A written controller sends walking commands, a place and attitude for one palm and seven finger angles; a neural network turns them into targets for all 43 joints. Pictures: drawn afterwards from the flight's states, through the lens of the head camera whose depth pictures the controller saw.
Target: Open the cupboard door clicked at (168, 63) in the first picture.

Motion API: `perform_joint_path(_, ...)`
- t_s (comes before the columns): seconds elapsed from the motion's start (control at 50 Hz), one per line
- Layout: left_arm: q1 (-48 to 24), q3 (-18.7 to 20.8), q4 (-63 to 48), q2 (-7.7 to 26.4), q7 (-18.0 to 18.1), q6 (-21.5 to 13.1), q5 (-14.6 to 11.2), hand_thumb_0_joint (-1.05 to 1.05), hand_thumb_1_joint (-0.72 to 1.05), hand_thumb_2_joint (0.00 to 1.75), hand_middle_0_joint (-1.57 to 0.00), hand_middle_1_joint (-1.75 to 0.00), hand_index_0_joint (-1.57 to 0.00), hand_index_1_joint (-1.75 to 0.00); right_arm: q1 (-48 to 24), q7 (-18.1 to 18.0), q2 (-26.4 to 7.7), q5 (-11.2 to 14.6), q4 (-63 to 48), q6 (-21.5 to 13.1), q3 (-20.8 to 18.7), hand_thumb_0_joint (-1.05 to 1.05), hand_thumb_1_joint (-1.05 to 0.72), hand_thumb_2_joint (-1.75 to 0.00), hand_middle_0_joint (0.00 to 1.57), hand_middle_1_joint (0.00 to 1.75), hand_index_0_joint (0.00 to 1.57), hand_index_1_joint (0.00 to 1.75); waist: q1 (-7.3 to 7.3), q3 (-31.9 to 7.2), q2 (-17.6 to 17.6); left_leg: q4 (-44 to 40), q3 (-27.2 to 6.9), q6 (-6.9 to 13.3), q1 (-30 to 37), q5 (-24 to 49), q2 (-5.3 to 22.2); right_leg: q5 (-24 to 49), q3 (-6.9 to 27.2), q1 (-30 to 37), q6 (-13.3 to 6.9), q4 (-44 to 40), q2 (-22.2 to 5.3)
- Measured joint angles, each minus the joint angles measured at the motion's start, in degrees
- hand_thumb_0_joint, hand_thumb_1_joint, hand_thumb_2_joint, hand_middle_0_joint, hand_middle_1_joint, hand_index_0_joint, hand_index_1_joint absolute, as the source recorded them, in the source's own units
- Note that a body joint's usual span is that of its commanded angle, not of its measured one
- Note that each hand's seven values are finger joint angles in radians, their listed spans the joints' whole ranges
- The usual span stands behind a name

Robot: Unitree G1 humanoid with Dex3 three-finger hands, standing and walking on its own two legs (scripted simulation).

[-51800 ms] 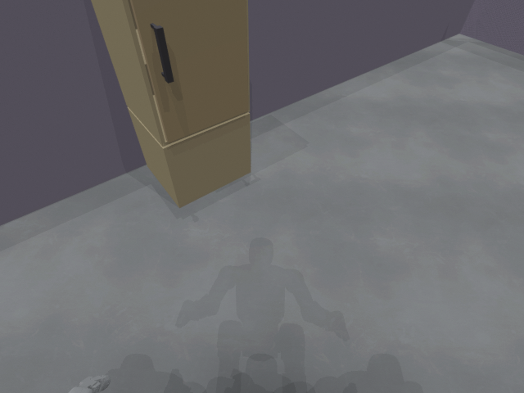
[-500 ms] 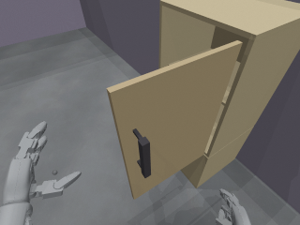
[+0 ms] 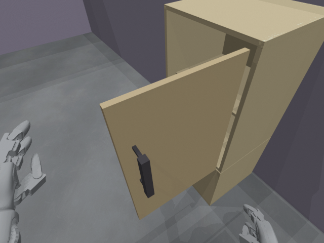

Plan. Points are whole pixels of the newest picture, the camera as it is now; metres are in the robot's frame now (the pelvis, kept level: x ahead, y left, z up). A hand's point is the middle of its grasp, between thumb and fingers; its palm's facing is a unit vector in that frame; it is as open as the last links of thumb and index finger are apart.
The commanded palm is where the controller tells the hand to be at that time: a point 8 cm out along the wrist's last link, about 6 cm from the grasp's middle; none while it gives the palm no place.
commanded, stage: draw the hand back to the body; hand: left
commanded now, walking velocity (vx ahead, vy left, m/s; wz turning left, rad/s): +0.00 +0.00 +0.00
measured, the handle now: (143, 172) +0.29 +0.10 +0.01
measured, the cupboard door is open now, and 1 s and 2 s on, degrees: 89 89 89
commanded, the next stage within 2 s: step back with the hand held close in 0.18 s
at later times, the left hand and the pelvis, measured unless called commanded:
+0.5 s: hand (44, 181) +0.18 +0.25 +0.15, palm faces +0.37 -0.80 -0.47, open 7.4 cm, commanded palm +0.12 +0.29 +0.17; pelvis -0.02 -0.01 +0.00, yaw +0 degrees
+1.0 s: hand out of the picture +0.09 +0.30 +0.15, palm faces +0.43 -0.74 -0.51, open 7.4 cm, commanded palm +0.02 +0.33 +0.17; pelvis -0.10 +0.03 -0.02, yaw +3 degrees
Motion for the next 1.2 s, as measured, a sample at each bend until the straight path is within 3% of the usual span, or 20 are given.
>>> perform_joint_path(0.32,-0.2,0.1,0.5,0.6,-0.3,-1.2,-0.3,0.02,0.89,0.9,-0.21,-0.3,-0.21,-0.3,0.0,-0.7,0.4,0.2,1.0,-0.6,-0.2,0.01,-0.9,-0.9,0.2,0.3,0.2,0.3,-0.19,0.6,0.7,-0.4,-0.5,-1.0,0.6,0.7,1.1,0.6,-0.4,0.8,-1.1,-0.6,1.1)
perform_joint_path(0.44,1.1,2.7,-1.0,2.5,-0.7,-3.6,0.4,0.02,0.89,0.9,-0.21,-0.3,-0.21,-0.3,-1.1,-0.5,0.3,0.3,-1.0,2.3,-0.2,0.01,-0.9,-0.9,0.2,0.3,0.2,0.3,-2.03,0.5,0.2,2.4,-1.3,-1.0,-4.6,0.6,1.9,1.7,-1.2,-3.2,-1.1,-0.3,2.0)
perform_joint_path(0.56,4.8,2.0,-4.5,3.3,-0.3,-3.3,0.5,0.02,0.89,0.9,-0.21,-0.3,-0.21,-0.3,-1.6,-1.1,-0.5,0.7,-3.1,4.4,-1.5,0.01,-0.9,-0.9,0.2,0.3,0.2,0.3,-2.95,1.2,-0.7,2.7,-0.1,-0.5,-7.4,1.6,1.5,2.3,-0.2,-7.1,-0.4,1.6,1.3)
perform_joint_path(0.76,5.9,4.7,-7.7,6.9,1.2,-4.5,0.4,0.02,0.88,0.9,-0.22,-0.3,-0.22,-0.3,-0.8,-1.8,0.6,1.0,-4.5,4.9,-1.6,0.01,-0.9,-0.9,0.2,0.3,0.2,0.3,-3.94,1.4,-2.8,4.4,0.7,1.0,-11.2,3.5,0.8,4.1,0.4,-11.2,0.8,3.9,0.4)
perform_joint_path(0.88,6.3,5.6,-8.4,6.5,1.6,-6.0,1.6,0.02,0.89,0.9,-0.22,-0.3,-0.22,-0.3,0.6,-1.5,1.1,0.5,-5.1,3.2,-0.7,0.01,-0.9,-0.9,0.2,0.3,0.2,0.3,-3.9,1.5,-3.2,5.6,0.8,2.2,-13.5,4.9,0.0,4.6,0.9,-14.0,1.8,6.3,-0.1)
perform_joint_path(0.98,4.7,6.3,-8.0,6.1,1.5,-7.1,3.1,0.02,0.89,0.9,-0.22,-0.3,-0.22,-0.3,2.3,-1.2,1.7,0.0,-4.7,1.6,-0.6,0.01,-0.9,-0.9,0.2,0.3,0.2,0.3,-4.02,1.1,-3.2,7.2,-0.7,2.8,-16.8,5.9,-1.6,-0.9,3.6,-13.4,1.5,11.5,1.2)
perform_joint_path(1.06,4.7,6.8,-8.3,4.5,1.8,-7.9,2.4,0.02,0.89,0.9,-0.22,-0.3,-0.22,-0.3,1.0,-0.5,1.9,-0.2,-3.1,0.9,-0.6,0.01,-0.9,-0.9,0.2,0.3,0.2,0.3,-2.99,2.1,-1.9,7.6,-1.5,2.1,-18.7,6.2,-0.9,0.6,3.2,-13.9,1.0,9.9,2.2)
perform_joint_path(1.12,5.6,5.6,-9.4,3.9,2.2,-8.2,1.9,0.02,0.89,0.9,-0.21,-0.3,-0.21,-0.3,0.8,0.0,2.1,0.0,-1.7,0.4,-0.7,0.01,-0.9,-0.9,0.21,0.31,0.2,0.3,-2.31,2.1,-2.2,11.6,-1.9,0.3,-20.3,-0.1,-0.8,1.9,3.1,-14.2,0.8,8.9,2.2)
perform_joint_path(1.16,5.9,4.5,-10.0,3.6,2.5,-8.3,2.0,0.02,0.89,0.9,-0.21,-0.3,-0.21,-0.3,1.1,0.0,2.1,-0.1,-0.6,0.5,-0.8,0.01,-0.9,-0.9,0.21,0.31,0.2,0.3,-2.02,1.2,-2.9,15.5,-2.2,-0.4,-19.4,-2.2,-0.8,2.1,3.4,-14.5,1.1,9.0,2.1)
perform_joint_path(1.2,5.5,3.8,-10.5,3.7,2.5,-8.2,2.1,0.02,0.88,0.9,-0.22,-0.3,-0.22,-0.3,1.7,-0.3,1.8,-0.2,-0.2,0.5,-0.8,0.01,-0.9,-0.9,0.21,0.31,0.2,0.3,-2.33,-0.3,-3.2,12.8,-2.7,-0.5,-15.9,-0.6,-0.2,2.1,3.3,-15.3,1.6,9.5,2.1)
